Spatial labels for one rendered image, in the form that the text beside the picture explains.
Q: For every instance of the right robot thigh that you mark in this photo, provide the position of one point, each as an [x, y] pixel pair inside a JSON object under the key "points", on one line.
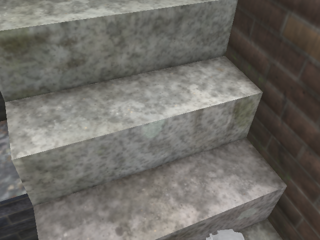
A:
{"points": [[227, 234]]}

